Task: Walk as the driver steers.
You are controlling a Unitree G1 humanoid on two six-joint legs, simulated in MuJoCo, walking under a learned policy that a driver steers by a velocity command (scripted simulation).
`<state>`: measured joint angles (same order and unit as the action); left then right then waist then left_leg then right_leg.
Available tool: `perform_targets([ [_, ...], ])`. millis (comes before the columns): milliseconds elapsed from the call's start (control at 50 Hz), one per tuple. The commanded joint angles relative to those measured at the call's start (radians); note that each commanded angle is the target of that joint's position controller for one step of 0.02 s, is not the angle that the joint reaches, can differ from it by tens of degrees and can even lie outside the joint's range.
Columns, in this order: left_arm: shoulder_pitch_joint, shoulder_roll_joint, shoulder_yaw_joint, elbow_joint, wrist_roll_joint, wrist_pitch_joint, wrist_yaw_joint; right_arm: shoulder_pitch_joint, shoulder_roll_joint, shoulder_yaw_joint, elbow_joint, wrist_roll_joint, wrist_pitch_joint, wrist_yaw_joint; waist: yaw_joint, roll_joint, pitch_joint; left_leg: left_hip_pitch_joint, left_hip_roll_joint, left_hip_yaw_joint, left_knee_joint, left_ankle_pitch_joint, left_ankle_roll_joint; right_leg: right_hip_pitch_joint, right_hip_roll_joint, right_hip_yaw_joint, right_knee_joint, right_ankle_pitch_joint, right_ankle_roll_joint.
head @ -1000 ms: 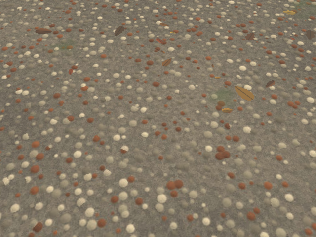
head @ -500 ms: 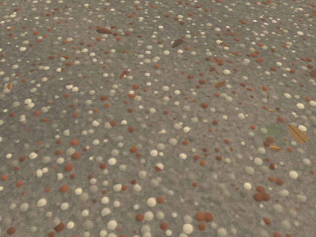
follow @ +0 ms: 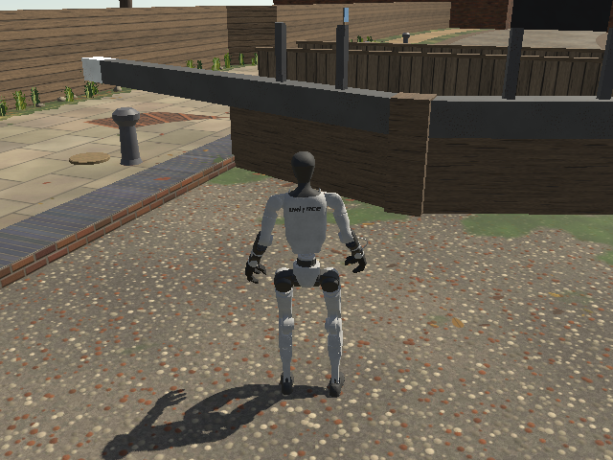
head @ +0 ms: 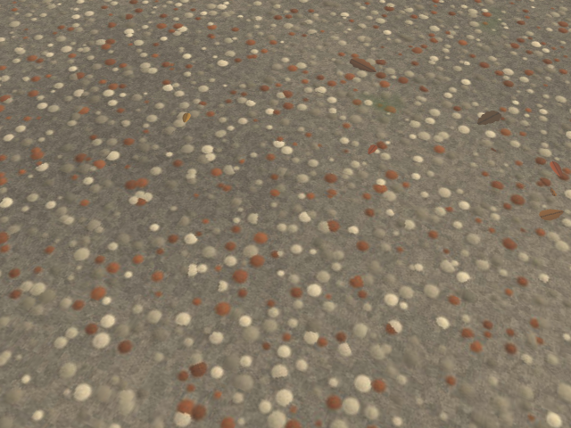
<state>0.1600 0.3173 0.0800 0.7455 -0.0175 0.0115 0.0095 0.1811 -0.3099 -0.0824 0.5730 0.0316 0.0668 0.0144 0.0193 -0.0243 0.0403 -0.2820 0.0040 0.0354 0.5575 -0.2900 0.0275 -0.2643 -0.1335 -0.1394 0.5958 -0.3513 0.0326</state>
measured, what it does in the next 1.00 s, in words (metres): walks ahead, turning left: right foot, then left foot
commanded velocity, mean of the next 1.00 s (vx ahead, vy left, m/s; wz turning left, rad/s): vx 0.18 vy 0.00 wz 0.30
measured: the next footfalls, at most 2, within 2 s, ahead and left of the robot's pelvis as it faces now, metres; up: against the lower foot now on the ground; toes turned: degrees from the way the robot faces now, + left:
right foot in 0.44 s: +0.33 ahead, -0.07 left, +0.00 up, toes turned +15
left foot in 0.76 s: +0.26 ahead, +0.17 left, +0.00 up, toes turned +13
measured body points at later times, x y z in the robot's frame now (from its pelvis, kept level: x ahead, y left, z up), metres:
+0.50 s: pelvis +0.18 +0.01 +0.00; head +0.21 +0.02 +0.44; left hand +0.34 +0.30 -0.08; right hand +0.29 -0.27 -0.11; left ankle +0.00 +0.10 -0.69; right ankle +0.29 -0.08 -0.73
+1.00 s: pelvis +0.26 +0.04 +0.00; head +0.27 +0.05 +0.45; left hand +0.31 +0.32 -0.12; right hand +0.47 -0.17 -0.10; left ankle +0.22 +0.16 -0.73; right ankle +0.30 -0.08 -0.73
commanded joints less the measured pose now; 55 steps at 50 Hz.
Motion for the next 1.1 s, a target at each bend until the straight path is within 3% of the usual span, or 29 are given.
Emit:
perform_targets([
  [20,-0.114,0.032,0.003,-0.143,0.033,-0.038,-0.004,0.258,-0.303,-0.085,-0.017,-0.015,-0.048,-0.005,-0.105,0.330,-0.110,0.405,0.366,-0.747,-0.307,-0.218,0.315,-0.602,0.140,0.076,0.470,-0.327,-0.005],
  [40,-0.173,0.102,0.021,-0.156,0.004,-0.062,-0.007,0.248,-0.228,-0.063,-0.014,-0.032,-0.083,0.002,-0.133,0.235,-0.089,0.359,0.378,-0.760,-0.367,-0.319,0.346,-0.635,0.095,0.208,0.568,-0.277,-0.022],
  [60,-0.159,0.136,0.032,-0.151,-0.013,-0.076,-0.017,0.199,-0.175,-0.042,-0.007,-0.029,-0.101,-0.001,-0.093,0.231,-0.028,0.315,0.338,-0.671,-0.376,-0.368,0.299,-0.638,0.065,0.222,0.550,-0.170,-0.045],
  [80,-0.127,0.147,0.040,-0.121,-0.001,-0.084,-0.019,0.158,-0.146,-0.031,-0.012,-0.020,-0.107,-0.007,-0.067,0.183,-0.002,0.283,0.285,-0.580,-0.368,-0.329,0.252,-0.608,0.044,0.215,0.515,-0.074,-0.046],
  [100,-0.118,0.147,0.042,-0.110,0.017,-0.092,-0.018,0.124,-0.136,-0.023,-0.014,-0.017,-0.105,-0.015,-0.052,0.172,0.008,0.258,0.247,-0.517,-0.372,-0.242,0.225,-0.576,0.041,0.211,0.454,0.008,-0.036],
  [160,-0.115,0.103,0.031,-0.091,0.025,-0.109,-0.029,0.136,-0.138,-0.018,-0.011,-0.031,-0.111,-0.033,-0.042,0.141,-0.015,0.225,0.182,-0.404,-0.381,-0.014,0.204,-0.481,0.077,0.183,0.333,0.197,-0.003],
  [260,-0.207,0.059,0.008,-0.110,0.012,-0.114,-0.036,0.195,-0.168,-0.029,0.034,-0.014,-0.114,-0.044,-0.080,0.150,0.011,0.158,0.147,-0.348,-0.361,0.062,0.184,-0.365,0.126,0.188,0.042,0.324,0.033],
  [320,-0.250,0.058,0.001,-0.127,0.012,-0.120,-0.047,0.218,-0.169,-0.030,0.063,-0.010,-0.106,-0.044,-0.095,0.153,0.032,0.150,0.153,-0.347,-0.305,0.211,0.174,-0.311,0.140,0.180,-0.047,0.333,0.025],
  [380,-0.209,0.085,0.011,-0.123,0.020,-0.128,-0.054,0.222,-0.162,-0.029,0.081,-0.013,-0.090,-0.048,-0.079,0.176,-0.011,0.189,0.166,-0.370,-0.204,0.409,0.138,-0.212,0.157,0.170,-0.083,0.326,-0.010],
  [420,-0.119,0.103,0.022,-0.102,0.031,-0.134,-0.049,0.186,-0.140,-0.021,0.075,-0.011,-0.086,-0.050,-0.024,0.179,-0.058,0.210,0.133,-0.364,-0.092,0.573,0.103,-0.082,0.173,0.142,-0.156,0.368,-0.055],
  [440,-0.056,0.128,0.029,-0.094,0.047,-0.140,-0.043,0.179,-0.111,-0.011,0.068,-0.014,-0.090,-0.050,0.010,0.158,-0.123,0.182,0.081,-0.335,0.021,0.619,0.065,0.065,0.127,0.163,-0.187,0.508,-0.092],
  [460,0.055,0.200,0.040,-0.094,0.069,-0.142,-0.038,0.199,-0.066,0.007,0.039,-0.040,-0.093,-0.051,0.034,0.012,-0.286,0.027,0.010,-0.302,0.265,0.364,0.014,0.359,-0.066,0.344,-0.099,0.835,-0.178],
  [480,0.119,0.216,0.044,-0.058,0.061,-0.120,-0.040,0.353,-0.028,0.020,0.064,-0.031,-0.094,-0.050,-0.012,-0.272,-0.428,-0.214,-0.133,-0.239,0.591,-0.395,-0.055,0.597,-0.290,0.671,-0.114,0.954,-0.367],
  [500,0.120,0.149,0.028,-0.057,0.020,-0.107,-0.046,0.361,-0.133,-0.003,0.093,-0.018,-0.089,-0.049,0.002,-0.166,-0.389,-0.270,-0.093,-0.277,0.707,-0.400,-0.076,0.515,-0.281,0.717,-0.183,0.741,-0.361],
  [520,0.062,0.104,0.013,-0.069,0.014,-0.098,-0.042,0.260,-0.163,-0.015,0.086,-0.007,-0.078,-0.051,0.013,-0.101,-0.260,-0.317,-0.056,-0.249,0.737,-0.339,-0.086,0.409,-0.229,0.588,-0.199,0.631,-0.318],
  [540,0.002,0.062,-0.007,-0.072,0.022,-0.091,-0.041,0.202,-0.151,-0.010,0.081,-0.014,-0.066,-0.056,0.001,-0.049,-0.194,-0.301,-0.022,-0.220,0.692,-0.293,-0.094,0.300,-0.175,0.494,-0.224,0.590,-0.287],
  [560,-0.050,0.031,-0.021,-0.072,0.027,-0.086,-0.040,0.170,-0.133,-0.009,0.072,-0.025,-0.053,-0.059,-0.021,-0.044,-0.140,-0.259,0.013,-0.210,0.618,-0.252,-0.101,0.188,-0.142,0.436,-0.250,0.559,-0.273],
  [600,-0.106,0.038,-0.023,-0.057,0.039,-0.080,-0.038,0.188,-0.069,0.007,0.080,-0.028,-0.037,-0.058,-0.064,-0.104,-0.097,-0.104,0.035,-0.147,0.414,-0.212,-0.108,0.023,-0.070,0.330,-0.298,0.533,-0.248],
  [640,-0.114,0.063,-0.016,-0.046,0.040,-0.075,-0.033,0.176,-0.029,0.024,0.081,-0.036,-0.041,-0.059,-0.058,-0.128,-0.117,-0.010,0.033,-0.107,0.240,-0.184,-0.110,0.001,-0.058,0.284,-0.290,0.622,-0.261],
  [680,-0.100,0.086,-0.012,-0.034,0.027,-0.066,-0.028,0.170,-0.041,0.023,0.091,-0.034,-0.042,-0.056,-0.051,-0.115,-0.163,0.071,0.027,-0.092,0.109,-0.036,-0.100,0.024,-0.073,0.286,-0.277,0.583,-0.265],
  [720,-0.119,0.076,-0.021,-0.031,0.015,-0.054,-0.027,0.168,-0.044,0.021,0.104,-0.038,-0.037,-0.050,-0.070,-0.089,-0.158,0.184,0.011,-0.067,-0.051,0.139,-0.076,-0.026,-0.052,0.271,-0.266,0.358,-0.228],
  [740,-0.100,0.045,-0.035,-0.020,0.016,-0.054,-0.030,0.134,-0.054,0.021,0.091,-0.051,-0.034,-0.049,-0.066,-0.069,-0.136,0.227,0.023,-0.091,-0.110,0.187,-0.056,-0.069,-0.023,0.266,-0.267,0.198,-0.178],
  [760,-0.072,0.017,-0.048,-0.009,0.029,-0.057,-0.035,0.097,-0.088,0.017,0.065,-0.061,-0.033,-0.052,-0.049,-0.019,-0.117,0.257,0.092,-0.175,-0.136,0.257,-0.026,-0.115,0.013,0.249,-0.247,0.046,-0.114],
  [780,-0.015,0.025,-0.046,-0.004,0.042,-0.057,-0.040,0.042,-0.155,0.005,0.048,-0.054,-0.030,-0.057,0.017,0.096,-0.072,0.171,0.135,-0.224,-0.131,0.173,0.021,-0.109,0.092,0.185,-0.224,-0.059,-0.065],
  [800,-0.022,0.018,-0.050,0.002,0.042,-0.052,-0.037,0.023,-0.114,0.011,0.060,-0.052,-0.033,-0.051,0.012,0.149,-0.060,0.053,0.108,-0.205,-0.145,-0.029,0.039,-0.015,0.112,0.142,-0.198,-0.012,-0.038],
  [820,-0.045,0.033,-0.048,0.003,0.038,-0.048,-0.034,0.009,-0.075,0.021,0.055,-0.056,-0.041,-0.046,-0.006,0.131,-0.020,0.022,0.079,-0.188,-0.151,-0.064,0.026,-0.009,0.115,0.145,-0.177,0.031,-0.032],
  [840,-0.044,0.036,-0.047,0.009,0.034,-0.046,-0.030,0.010,-0.064,0.025,0.060,-0.059,-0.048,-0.043,-0.009,0.125,-0.015,0.025,0.070,-0.180,-0.143,-0.006,0.009,-0.009,0.110,0.146,-0.164,0.070,-0.040],
  [940,-0.020,0.040,-0.048,0.034,0.025,-0.050,-0.024,0.045,-0.064,0.026,0.073,-0.044,-0.070,-0.046,-0.019,0.073,-0.080,0.120,0.056,-0.156,-0.062,0.307,-0.006,0.021,0.094,0.153,-0.125,0.285,-0.049],
  [1100,-0.022,0.054,-0.045,0.079,0.018,-0.028,-0.015,0.025,-0.056,0.025,0.088,-0.042,-0.063,-0.043,-0.012,0.031,-0.089,0.130,0.045,-0.145,-0.058,0.400,-0.002,0.081,0.085,0.156,-0.109,0.367,-0.041],
])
